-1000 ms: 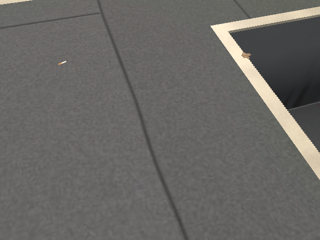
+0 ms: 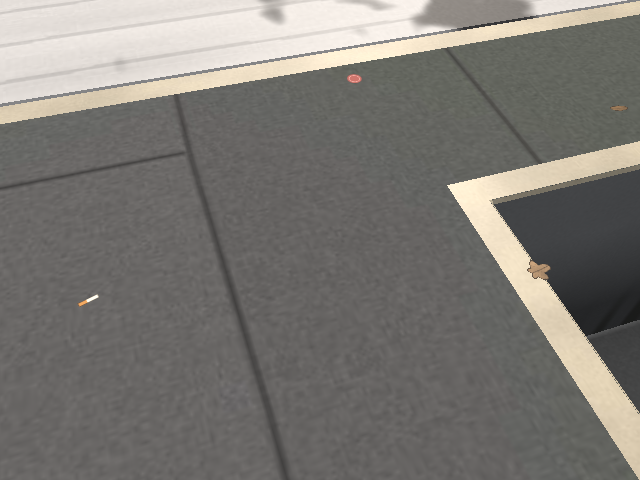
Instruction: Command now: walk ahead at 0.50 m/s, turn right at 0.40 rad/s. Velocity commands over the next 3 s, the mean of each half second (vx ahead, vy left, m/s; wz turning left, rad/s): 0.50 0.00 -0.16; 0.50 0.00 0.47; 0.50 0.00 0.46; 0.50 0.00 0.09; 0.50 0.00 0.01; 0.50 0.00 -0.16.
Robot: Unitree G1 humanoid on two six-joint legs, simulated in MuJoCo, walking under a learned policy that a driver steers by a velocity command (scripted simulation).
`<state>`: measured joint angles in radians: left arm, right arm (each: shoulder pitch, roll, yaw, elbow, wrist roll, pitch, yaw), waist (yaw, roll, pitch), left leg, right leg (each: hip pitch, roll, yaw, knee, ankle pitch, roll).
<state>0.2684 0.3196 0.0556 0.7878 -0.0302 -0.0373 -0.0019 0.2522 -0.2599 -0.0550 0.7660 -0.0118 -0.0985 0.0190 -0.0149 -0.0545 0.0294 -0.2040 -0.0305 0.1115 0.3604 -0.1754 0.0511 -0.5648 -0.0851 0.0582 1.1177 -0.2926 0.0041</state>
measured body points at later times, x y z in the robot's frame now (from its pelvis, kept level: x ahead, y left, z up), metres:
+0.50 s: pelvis +0.27 -0.08 +0.00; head +0.30 -0.09 +0.45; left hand +0.40 +0.18 -0.11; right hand +0.33 -0.37 -0.13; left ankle +0.25 +0.10 -0.65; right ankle +0.29 -0.17 -0.74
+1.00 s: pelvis +0.54 -0.01 -0.01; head +0.58 +0.01 +0.44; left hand +0.62 +0.29 -0.12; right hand +0.70 -0.27 -0.12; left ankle +0.58 +0.06 -0.74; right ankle +0.50 -0.18 -0.65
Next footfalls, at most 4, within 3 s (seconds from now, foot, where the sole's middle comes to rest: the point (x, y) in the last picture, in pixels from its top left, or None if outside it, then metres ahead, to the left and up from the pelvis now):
0.32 right None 0.33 -0.17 -0.78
0.86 left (287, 415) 0.62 0.07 -0.78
1.34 right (330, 288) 0.96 -0.03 -0.78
1.86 left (198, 247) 1.09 0.31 -0.78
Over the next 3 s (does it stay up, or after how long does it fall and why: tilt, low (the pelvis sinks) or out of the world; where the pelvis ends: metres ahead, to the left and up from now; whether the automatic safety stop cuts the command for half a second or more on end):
stays up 1.54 0.44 -0.01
